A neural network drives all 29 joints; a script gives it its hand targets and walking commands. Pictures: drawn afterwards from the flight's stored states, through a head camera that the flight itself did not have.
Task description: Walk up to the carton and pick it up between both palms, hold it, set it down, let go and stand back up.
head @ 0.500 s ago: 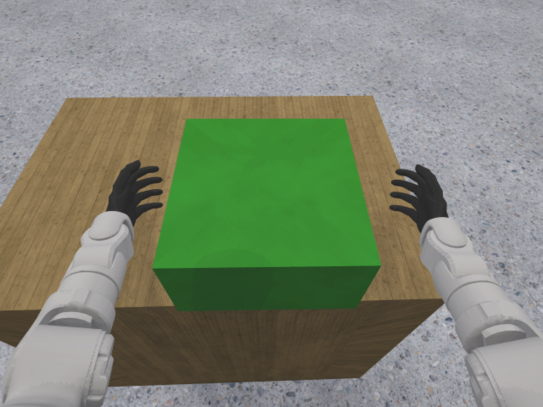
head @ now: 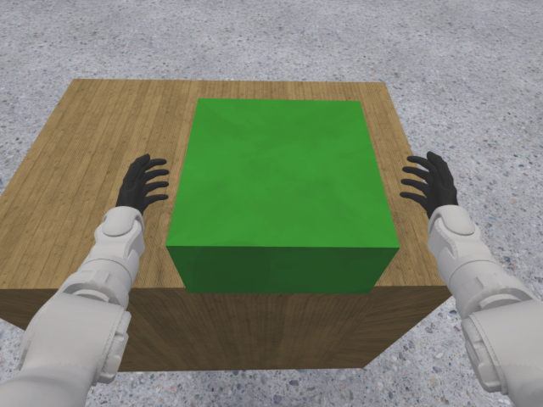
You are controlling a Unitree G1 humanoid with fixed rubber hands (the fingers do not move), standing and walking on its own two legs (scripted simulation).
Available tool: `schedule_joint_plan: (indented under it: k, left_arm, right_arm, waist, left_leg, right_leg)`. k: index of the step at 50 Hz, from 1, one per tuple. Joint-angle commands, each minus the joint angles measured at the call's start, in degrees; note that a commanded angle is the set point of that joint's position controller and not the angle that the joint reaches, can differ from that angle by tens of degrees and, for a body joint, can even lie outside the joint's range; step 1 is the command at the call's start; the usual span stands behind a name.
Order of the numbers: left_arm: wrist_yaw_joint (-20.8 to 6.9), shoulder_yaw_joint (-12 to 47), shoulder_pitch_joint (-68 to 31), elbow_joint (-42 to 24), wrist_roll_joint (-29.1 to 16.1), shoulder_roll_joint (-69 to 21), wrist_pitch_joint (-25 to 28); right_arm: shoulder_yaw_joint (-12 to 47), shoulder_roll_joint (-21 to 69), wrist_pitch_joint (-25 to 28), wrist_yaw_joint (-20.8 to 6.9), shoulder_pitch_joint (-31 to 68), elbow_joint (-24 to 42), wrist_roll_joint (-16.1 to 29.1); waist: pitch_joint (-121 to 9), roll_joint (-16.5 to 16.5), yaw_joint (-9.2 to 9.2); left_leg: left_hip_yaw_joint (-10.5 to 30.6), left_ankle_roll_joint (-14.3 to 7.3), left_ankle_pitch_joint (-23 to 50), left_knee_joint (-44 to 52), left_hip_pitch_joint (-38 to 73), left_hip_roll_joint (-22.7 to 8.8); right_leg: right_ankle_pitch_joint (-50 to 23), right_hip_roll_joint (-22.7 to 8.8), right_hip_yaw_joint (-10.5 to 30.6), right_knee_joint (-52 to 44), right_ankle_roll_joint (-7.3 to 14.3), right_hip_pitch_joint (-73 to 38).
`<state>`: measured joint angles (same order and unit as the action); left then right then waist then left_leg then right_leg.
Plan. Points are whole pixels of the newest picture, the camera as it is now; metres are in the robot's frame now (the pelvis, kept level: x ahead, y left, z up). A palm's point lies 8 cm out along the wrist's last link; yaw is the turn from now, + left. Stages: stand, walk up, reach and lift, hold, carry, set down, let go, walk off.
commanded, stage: reach and lift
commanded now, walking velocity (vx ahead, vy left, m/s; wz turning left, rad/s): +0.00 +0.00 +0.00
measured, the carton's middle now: (279, 191) +0.48 +0.02 +0.02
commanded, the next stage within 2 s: none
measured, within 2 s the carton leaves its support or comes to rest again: leaves its support in 1.76 s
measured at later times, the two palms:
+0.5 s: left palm (156, 198) +0.43 +0.22 +0.05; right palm (410, 196) +0.44 -0.18 +0.07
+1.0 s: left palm (157, 199) +0.43 +0.22 +0.05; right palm (407, 194) +0.44 -0.18 +0.07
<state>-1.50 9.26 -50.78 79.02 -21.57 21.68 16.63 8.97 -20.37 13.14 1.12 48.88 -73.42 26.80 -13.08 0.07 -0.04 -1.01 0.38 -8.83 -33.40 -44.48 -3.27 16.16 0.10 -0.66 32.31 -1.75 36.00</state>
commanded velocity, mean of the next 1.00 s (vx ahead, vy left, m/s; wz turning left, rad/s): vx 0.00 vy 0.00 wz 0.00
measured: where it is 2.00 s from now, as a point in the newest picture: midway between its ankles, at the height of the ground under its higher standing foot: outside the picture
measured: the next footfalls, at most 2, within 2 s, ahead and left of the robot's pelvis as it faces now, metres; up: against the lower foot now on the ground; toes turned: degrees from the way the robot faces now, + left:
none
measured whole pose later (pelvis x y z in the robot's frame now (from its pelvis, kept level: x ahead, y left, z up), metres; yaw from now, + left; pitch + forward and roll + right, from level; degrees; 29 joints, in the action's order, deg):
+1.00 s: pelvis +0.00 -0.01 +0.00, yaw +1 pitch +21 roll -2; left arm 0.9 2.1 -52.7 80.0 -14.4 16.5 20.1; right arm 0.4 -12.2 15.3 4.4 51.2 -73.2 15.8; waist -13.0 0.5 0.7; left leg 0.0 0.9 -8.1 -31.7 -44.7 -3.4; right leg 15.4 0.5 -1.7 30.1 -1.3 35.7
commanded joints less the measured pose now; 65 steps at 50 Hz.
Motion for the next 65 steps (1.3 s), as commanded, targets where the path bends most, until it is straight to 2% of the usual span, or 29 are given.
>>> schedule_joint_plan:
  k: [1,2,3,5,6,8,10,15,17,19,23,27,29,30,36,37,39,44,47,50,54,55,57,61,64,65]
  left_arm:
    - [1.18,1.22,-33.45,-9.19,-2.61,9.15,3.86]
    - [1.27,1.56,-33.61,-9.47,-3.01,8.86,3.89]
    - [1.39,2.18,-34.24,-9.92,-3.32,8.30,4.02]
    - [1.59,1.68,-34.05,-7.74,-2.70,7.81,3.79]
    - [1.50,1.69,-34.14,-7.05,-2.42,6.95,3.44]
    - [1.40,0.61,-33.03,-6.22,-0.97,6.35,3.23]
    - [1.22,-0.73,-31.57,-5.38,0.90,6.15,3.06]
    - [1.64,-4.45,-30.28,-6.95,4.89,5.20,3.15]
    - [1.82,-4.86,-29.93,-6.83,5.10,4.73,3.42]
    - [1.88,-3.97,-30.47,-7.22,4.60,2.63,3.72]
    - [2.22,-3.89,-30.97,-8.61,3.92,1.13,4.50]
    - [2.17,-4.12,-30.70,-7.82,4.43,0.21,4.57]
    - [2.20,-4.38,-30.89,-8.38,5.40,-0.43,4.73]
    - [2.32,-4.62,-30.71,-8.94,5.63,-0.62,4.78]
    - [1.82,-5.10,-29.52,-10.40,6.55,-2.48,5.35]
    - [1.74,-5.55,-29.61,-9.67,6.87,-2.13,5.41]
    - [1.43,-5.65,-29.60,-8.38,6.83,-2.47,5.43]
    - [1.30,-5.95,-29.98,-9.45,7.15,-3.72,6.37]
    - [1.42,-6.65,-29.61,-9.83,7.73,-3.99,6.73]
    - [1.49,-6.86,-29.99,-9.71,8.14,-4.14,6.68]
    - [1.44,-6.97,-30.44,-10.47,8.53,-5.37,7.04]
    - [1.45,-7.48,-29.65,-10.20,8.94,-5.40,6.99]
    - [1.54,-7.07,-29.90,-10.60,8.75,-6.41,7.31]
    - [1.79,-7.80,-29.91,-11.88,9.57,-7.07,7.68]
    - [1.45,-8.30,-30.05,-9.88,9.97,-7.26,7.55]
    - [1.48,-9.03,-28.88,-10.92,10.33,-7.31,7.85]
  right_arm:
    - [-3.30,-11.26,2.26,-0.20,29.74,10.13,-1.36]
    - [-3.40,-10.89,2.18,-0.09,29.81,10.81,-1.43]
    - [-4.01,-10.53,2.15,-0.05,29.87,10.52,-1.78]
    - [-3.81,-9.71,1.87,0.09,29.69,9.54,-2.48]
    - [-3.56,-8.75,1.59,0.22,29.84,8.84,-2.69]
    - [-3.37,-7.66,1.53,0.50,29.09,7.49,-2.97]
    - [-3.69,-7.36,1.76,1.07,27.82,5.91,-3.34]
    - [-5.12,-6.36,3.40,2.36,28.77,6.85,-4.88]
    - [-5.42,-5.97,3.71,2.63,29.27,7.59,-5.27]
    - [-6.01,-4.86,4.03,2.78,30.02,7.79,-5.93]
    - [-6.39,-3.48,4.32,3.01,30.43,10.00,-7.15]
    - [-5.94,-1.49,3.67,3.06,29.40,8.22,-7.79]
    - [-6.94,-1.23,3.78,3.25,28.72,6.96,-8.64]
    - [-6.96,-0.99,3.84,3.25,28.71,6.77,-8.46]
    - [-7.56,0.89,5.05,3.36,28.03,8.54,-9.02]
    - [-7.48,0.86,4.99,3.36,28.26,8.44,-9.05]
    - [-7.88,1.28,4.86,3.42,28.43,8.60,-9.96]
    - [-8.46,2.66,4.98,3.48,28.17,10.44,-10.70]
    - [-8.60,3.17,4.94,3.31,27.66,10.76,-11.03]
    - [-9.85,2.70,4.68,3.35,27.76,10.15,-11.91]
    - [-10.37,4.02,4.67,3.14,27.89,11.44,-12.81]
    - [-10.33,4.07,4.45,2.91,27.28,11.06,-12.83]
    - [-10.37,4.98,4.66,2.89,27.53,11.84,-13.21]
    - [-11.53,5.13,4.72,2.44,27.16,11.90,-13.98]
    - [-11.46,5.98,4.35,2.42,27.34,11.56,-14.90]
    - [-11.44,6.46,4.38,2.19,26.58,12.56,-15.08]
  waist:
    - [-36.70,-2.61,1.40]
    - [-38.07,-2.09,1.53]
    - [-39.59,-2.94,2.01]
    - [-40.91,-2.66,1.25]
    - [-40.58,-2.74,1.68]
    - [-39.97,-3.25,1.20]
    - [-40.10,-4.01,1.57]
    - [-39.41,-5.18,0.90]
    - [-38.78,-5.24,0.64]
    - [-37.51,-4.51,1.64]
    - [-38.10,-3.06,1.58]
    - [-36.54,-2.07,1.50]
    - [-36.70,-3.81,2.07]
    - [-37.59,-4.21,1.66]
    - [-38.27,-4.76,1.83]
    - [-37.44,-4.59,1.41]
    - [-36.15,-3.38,1.83]
    - [-36.79,-2.73,1.88]
    - [-36.57,-3.42,1.22]
    - [-35.59,-3.87,1.97]
    - [-36.31,-3.55,1.80]
    - [-35.28,-3.75,1.22]
    - [-36.07,-2.76,1.56]
    - [-36.30,-3.48,1.68]
    - [-34.99,-2.43,1.72]
    - [-35.51,-2.25,0.82]
  left_leg:
    - [1.50,2.96,12.75,-3.71,36.32,1.69]
    - [1.46,2.77,11.90,-4.00,36.02,1.81]
    - [1.68,2.84,12.25,-4.11,36.83,1.72]
    - [1.20,2.61,12.09,-4.87,35.57,1.86]
    - [1.22,2.49,11.72,-5.04,35.25,2.05]
    - [0.99,2.47,12.71,-5.04,34.84,2.08]
    - [0.88,2.87,14.24,-5.30,35.32,2.28]
    - [0.55,3.85,18.55,-5.38,35.84,2.17]
    - [0.73,3.83,18.94,-4.94,35.58,2.25]
    - [0.74,4.10,19.75,-4.83,35.82,2.18]
    - [0.89,3.90,19.60,-4.44,36.22,1.82]
    - [0.65,3.51,19.20,-4.15,35.79,1.78]
    - [1.05,4.03,19.64,-3.86,36.77,1.60]
    - [0.85,4.14,20.27,-3.95,36.99,1.60]
    - [0.78,4.44,24.71,-4.26,37.89,1.74]
    - [0.57,4.40,24.53,-4.21,37.16,1.81]
    - [0.51,3.95,23.32,-3.70,36.16,1.91]
    - [0.13,3.48,22.13,-2.88,35.61,2.03]
    - [0.02,3.56,22.41,-2.40,35.51,2.03]
    - [0.17,3.72,22.00,-1.73,35.60,1.98]
    - [0.00,3.54,21.41,-1.26,35.77,2.02]
    - [-0.10,3.45,20.95,-0.93,35.34,2.14]
    - [-0.04,3.52,21.76,-0.98,36.01,2.05]
    - [-0.03,3.61,22.01,-0.48,36.06,2.02]
    - [-0.23,3.39,20.93,0.05,35.66,2.11]
    - [-0.42,3.28,21.48,0.20,36.12,2.19]
  right_leg:
    - [-7.22,1.60,-4.96,-4.18,-0.05,13.12]
    - [-6.95,1.50,-4.83,-3.99,-0.04,12.94]
    - [-7.79,1.56,-5.01,-3.54,0.11,13.77]
    - [-8.27,1.48,-4.98,-2.76,0.00,13.57]
    - [-8.37,1.39,-4.87,-2.59,-0.16,13.35]
    - [-9.97,1.45,-4.84,-2.44,-0.35,12.02]
    - [-11.71,1.62,-4.79,-2.66,-0.65,10.66]
    - [-14.94,2.21,-4.81,-2.94,-0.71,7.19]
    - [-14.92,2.28,-4.73,-3.18,-0.65,6.83]
    - [-15.02,2.43,-5.12,-3.31,-0.54,6.75]
    - [-14.28,2.45,-5.09,-3.63,-0.46,6.65]
    - [-13.75,2.22,-4.63,-4.11,-0.40,5.80]
    - [-13.73,2.27,-4.66,-4.41,-0.10,6.11]
    - [-13.94,2.20,-4.53,-4.71,0.05,6.07]
    - [-17.74,2.31,-4.24,-4.82,-0.08,3.90]
    - [-17.60,2.16,-4.19,-5.01,-0.26,3.65]
    - [-17.07,1.97,-4.07,-5.25,-0.37,3.08]
    - [-17.21,1.77,-3.66,-5.88,-0.57,1.60]
    - [-17.12,1.69,-3.52,-6.09,-0.33,1.07]
    - [-16.74,1.67,-3.79,-6.59,-0.37,1.34]
    - [-15.90,1.59,-3.61,-7.06,-0.13,0.66]
    - [-15.05,1.64,-3.67,-7.19,-0.04,0.59]
    - [-16.10,1.68,-3.68,-7.28,0.02,0.10]
    - [-16.52,1.90,-3.94,-7.58,0.30,-0.50]
    - [-15.63,1.66,-3.65,-8.34,0.20,-1.11]
    - [-15.99,1.71,-3.54,-8.29,0.17,-1.54]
